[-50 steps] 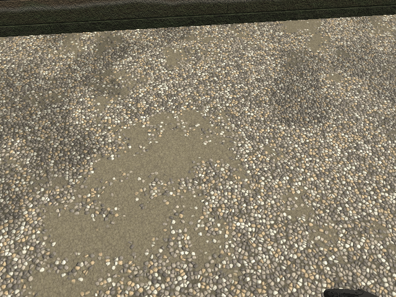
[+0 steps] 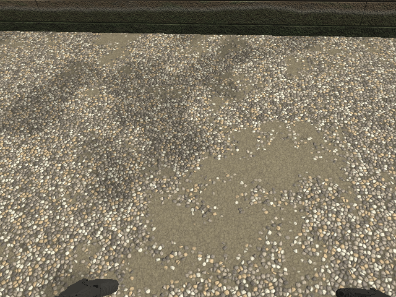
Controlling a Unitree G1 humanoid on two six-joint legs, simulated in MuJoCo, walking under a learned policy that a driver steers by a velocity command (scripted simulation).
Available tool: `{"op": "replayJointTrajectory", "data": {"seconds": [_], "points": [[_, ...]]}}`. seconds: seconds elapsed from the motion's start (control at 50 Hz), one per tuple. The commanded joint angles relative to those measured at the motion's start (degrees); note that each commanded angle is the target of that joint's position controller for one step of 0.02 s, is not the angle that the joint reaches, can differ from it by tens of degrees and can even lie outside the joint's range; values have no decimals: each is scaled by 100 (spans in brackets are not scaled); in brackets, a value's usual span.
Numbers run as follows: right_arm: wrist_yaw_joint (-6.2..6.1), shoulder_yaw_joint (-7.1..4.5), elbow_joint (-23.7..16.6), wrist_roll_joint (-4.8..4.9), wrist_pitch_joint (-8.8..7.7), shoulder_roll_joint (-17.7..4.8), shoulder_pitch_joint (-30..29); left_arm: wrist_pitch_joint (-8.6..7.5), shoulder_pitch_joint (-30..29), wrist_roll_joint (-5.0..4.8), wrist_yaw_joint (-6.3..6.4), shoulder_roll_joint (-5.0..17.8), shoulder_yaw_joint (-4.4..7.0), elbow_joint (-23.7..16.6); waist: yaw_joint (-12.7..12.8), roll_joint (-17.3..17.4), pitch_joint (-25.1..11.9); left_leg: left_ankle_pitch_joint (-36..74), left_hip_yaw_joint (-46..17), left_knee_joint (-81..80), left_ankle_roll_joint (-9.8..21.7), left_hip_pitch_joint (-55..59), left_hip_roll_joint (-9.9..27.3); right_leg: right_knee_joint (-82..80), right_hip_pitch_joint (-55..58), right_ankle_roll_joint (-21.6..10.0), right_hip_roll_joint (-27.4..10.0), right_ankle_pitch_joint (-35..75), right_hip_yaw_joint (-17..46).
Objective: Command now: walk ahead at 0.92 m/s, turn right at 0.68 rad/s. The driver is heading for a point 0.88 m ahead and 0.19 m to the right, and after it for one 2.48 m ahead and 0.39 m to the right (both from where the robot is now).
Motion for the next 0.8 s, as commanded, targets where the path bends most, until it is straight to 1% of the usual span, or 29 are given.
{"op": "replayJointTrajectory", "data": {"seconds": [0.02,0.04,0.06,0.08,0.1,0.12,0.14,0.16,0.18,0.2,0.22,0.24,0.26,0.28,0.3,0.32,0.34,0.36,0.38,0.4,0.44,0.48,0.54,0.66,0.74,0.76,0.78,0.8], "points": [[-57,-142,-1231,46,-32,-509,-1500,5,563,3,57,1429,460,-403,828,-1889,-914,-780,-1255,1376,-640,-2817,-566,-1986,2544,-1474,-1468,2406,3892],[-36,-145,-1127,45,-70,-546,-1321,8,395,124,148,1265,414,-487,606,-1342,-1050,-704,-1546,1786,-712,-3040,-494,-1895,2610,-1561,-1627,2628,3812],[-33,-102,-1009,57,-76,-474,-1018,-6,234,170,207,1035,333,-505,367,-1106,-1039,-544,-1573,1981,-761,-3003,-435,-1687,2377,-1464,-1565,2902,3532],[-56,-63,-941,41,-53,-376,-820,-21,56,161,236,790,245,-567,155,-947,-974,-315,-1552,1889,-791,-2722,-339,-1625,1947,-1242,-1408,2871,3193],[-88,-31,-866,4,-4,-295,-655,-35,-154,144,224,570,161,-645,20,-885,-1003,-143,-1495,1653,-820,-2215,-259,-1714,1489,-996,-1220,2640,2878],[-91,-11,-799,-9,60,-253,-560,-52,-284,135,190,462,109,-683,-34,-850,-945,-14,-1383,1351,-827,-1628,-211,-1864,974,-794,-1015,2432,2580],[-71,23,-798,-45,123,-283,-642,-39,-414,101,208,519,79,-695,21,-868,-834,108,-1299,862,-819,-987,-249,-2103,561,-676,-873,2763,2363],[-17,56,-708,30,158,-243,-471,-32,-373,84,190,631,85,-630,-50,-971,-874,78,-1195,499,-744,-387,-262,-2266,292,-628,-741,2433,2235],[28,67,-646,88,169,-264,-378,-14,-380,95,163,674,95,-577,-63,-978,-778,63,-1120,71,-680,23,-303,-2367,118,-600,-626,1898,2087],[82,115,-711,89,178,-176,-545,-7,-439,180,165,652,55,-542,-134,-683,-493,603,-1132,-642,-637,581,-416,-2374,-270,-497,-560,1934,1919],[131,188,-477,3,242,51,-76,33,-452,181,139,683,37,-454,-305,-813,-686,781,-1022,-1313,-538,1294,-506,-2312,-301,-412,-477,1302,1804],[173,233,-291,-71,279,148,301,85,-444,160,103,533,-15,-430,-365,-734,-690,866,-921,-1933,-410,1807,-542,-2336,-292,-220,-376,411,1752],[195,288,-189,-164,278,195,496,116,-264,113,65,313,-67,-367,-246,-430,-698,1102,-1172,-2049,-304,2324,-211,-2193,-460,59,-205,-579,1700],[197,217,-264,-136,238,-207,220,200,-59,4,6,210,-92,-319,-123,493,-466,-223,-1991,-2630,-218,1508,215,-1975,-280,274,188,-1065,1204],[226,271,-385,-71,196,-259,-69,245,-68,-33,-17,322,-60,-290,-24,814,-165,-1256,-2504,-3422,-108,469,453,-1806,417,413,163,-559,989],[247,328,-447,6,149,-195,-416,233,-82,-32,-41,360,-57,-243,194,682,143,-1617,-2502,-3703,-112,-130,349,-1972,978,454,66,145,976],[257,317,-440,46,113,-248,-490,215,-58,13,-51,326,-80,-185,276,549,232,-1558,-2376,-3757,-166,-366,190,-2087,1342,443,16,491,1032],[256,293,-427,62,77,-316,-435,205,-67,84,-46,324,-84,-170,304,414,166,-1289,-2261,-3725,-196,-305,99,-2132,1506,413,-31,621,1081],[262,282,-411,67,51,-317,-333,192,-59,149,-28,326,-95,-136,296,269,81,-934,-2175,-3643,-175,-92,43,-2209,1495,385,-80,678,1147],[267,277,-412,77,40,-282,-241,179,-67,169,-8,334,-101,-82,262,60,5,-599,-2093,-3542,-147,190,6,-2292,1369,379,-102,687,1196],[275,278,-405,84,49,-193,-52,158,-142,152,22,307,-115,-6,167,-250,-162,-198,-2005,-3379,-57,649,-13,-2429,1197,409,-121,720,1236],[275,270,-398,77,67,-155,83,146,-205,130,45,243,-138,36,114,-369,-244,8,-1975,-3314,21,873,3,-2491,1130,443,-129,769,1239],[281,251,-417,79,81,-130,144,144,-262,128,90,250,-142,87,66,-390,-345,455,-1936,-3213,104,1122,10,-2482,1063,479,-147,893,1236],[280,213,-460,76,121,-115,113,148,-211,122,171,323,-127,158,29,-199,-544,1556,-1870,-2947,237,1527,28,-2344,931,536,-154,983,1193],[272,188,-492,72,170,-130,51,154,-143,125,205,349,-118,177,19,-104,-606,2070,-1867,-2804,314,1655,54,-2212,844,552,-136,966,1134],[258,217,-431,-106,229,-291,417,154,459,376,244,262,-299,323,48,52,-797,2218,-2262,-3273,614,1988,271,-2347,938,268,-385,945,1349],[256,207,-385,-75,255,-251,321,138,479,342,261,318,-278,383,85,-51,-555,2277,-2284,-3309,701,1999,296,-2438,851,232,-451,1118,1338],[255,211,-387,-33,270,-248,252,110,409,320,268,414,-283,373,53,-186,-468,2393,-2224,-3293,694,2098,242,-2523,792,229,-487,1222,1341]]}}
